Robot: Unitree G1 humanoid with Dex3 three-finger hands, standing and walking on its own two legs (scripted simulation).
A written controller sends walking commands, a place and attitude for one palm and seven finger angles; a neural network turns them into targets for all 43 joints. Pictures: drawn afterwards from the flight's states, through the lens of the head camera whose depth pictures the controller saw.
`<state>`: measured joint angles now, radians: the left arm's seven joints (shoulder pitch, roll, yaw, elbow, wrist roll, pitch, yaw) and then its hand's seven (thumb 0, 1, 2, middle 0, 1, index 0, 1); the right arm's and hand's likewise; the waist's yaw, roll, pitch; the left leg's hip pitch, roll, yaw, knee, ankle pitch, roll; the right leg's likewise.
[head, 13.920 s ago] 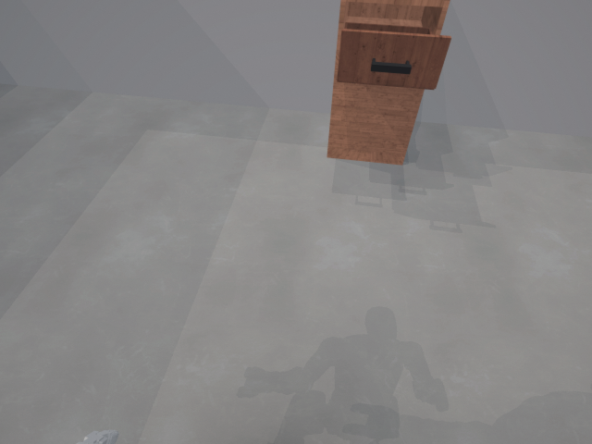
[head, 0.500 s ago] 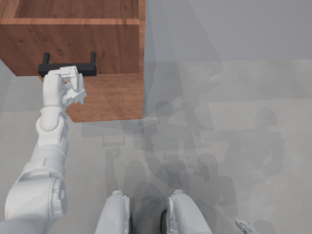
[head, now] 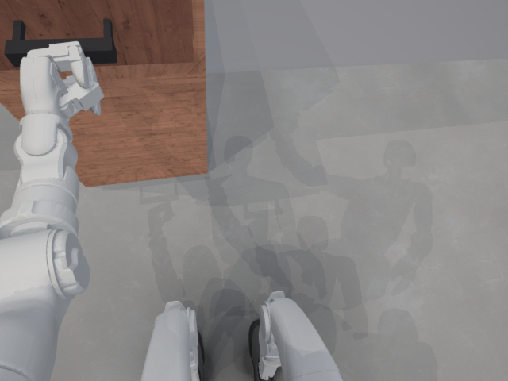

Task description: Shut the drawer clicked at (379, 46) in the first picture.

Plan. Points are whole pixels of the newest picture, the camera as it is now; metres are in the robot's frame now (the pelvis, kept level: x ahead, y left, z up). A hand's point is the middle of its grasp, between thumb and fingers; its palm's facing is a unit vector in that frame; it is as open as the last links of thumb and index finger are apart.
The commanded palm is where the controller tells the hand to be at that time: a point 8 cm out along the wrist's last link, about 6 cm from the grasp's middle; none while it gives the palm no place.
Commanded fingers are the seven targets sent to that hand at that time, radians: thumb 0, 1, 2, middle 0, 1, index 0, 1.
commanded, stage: push the drawer shut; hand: left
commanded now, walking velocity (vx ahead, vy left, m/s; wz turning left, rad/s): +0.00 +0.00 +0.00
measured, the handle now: (64, 39) +0.61 +0.23 +0.05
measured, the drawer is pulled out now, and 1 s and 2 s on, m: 0.04 0.00 0.00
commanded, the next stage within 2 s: pull the fist back off the drawer in 0.64 s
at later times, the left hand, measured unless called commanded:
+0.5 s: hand (87, 63) +0.58 +0.20 +0.04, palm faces +0.07 -1.00 -0.03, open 2.8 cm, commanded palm +0.60 +0.21 +0.05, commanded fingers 0.00 0.90 0.90 -1.40 -1.60 -1.40 -1.60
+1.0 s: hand (83, 61) +0.58 +0.20 +0.05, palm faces +0.08 -1.00 -0.04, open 3.1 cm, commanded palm +0.59 +0.20 +0.05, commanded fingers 0.00 0.90 0.90 -1.40 -1.60 -1.40 -1.60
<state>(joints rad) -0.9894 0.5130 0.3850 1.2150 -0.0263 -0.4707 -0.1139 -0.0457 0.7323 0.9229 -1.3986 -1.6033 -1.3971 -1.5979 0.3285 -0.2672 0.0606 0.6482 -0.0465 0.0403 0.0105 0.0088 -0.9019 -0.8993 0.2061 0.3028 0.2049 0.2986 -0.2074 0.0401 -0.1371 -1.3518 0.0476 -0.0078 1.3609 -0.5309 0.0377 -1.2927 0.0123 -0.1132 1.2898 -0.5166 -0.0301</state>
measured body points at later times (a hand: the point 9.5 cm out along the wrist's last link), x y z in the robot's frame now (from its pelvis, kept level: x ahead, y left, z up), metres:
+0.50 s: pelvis +0.00 +0.00 -0.01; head +0.20 +0.05 +0.39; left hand +0.57 +0.25 +0.05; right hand -0.02 -0.25 -0.11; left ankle +0.04 +0.10 -0.60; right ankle +0.04 -0.11 -0.60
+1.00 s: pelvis -0.03 +0.01 -0.02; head +0.18 +0.06 +0.37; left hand +0.57 +0.26 +0.05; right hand -0.06 -0.24 -0.11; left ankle +0.04 +0.10 -0.60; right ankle +0.04 -0.11 -0.60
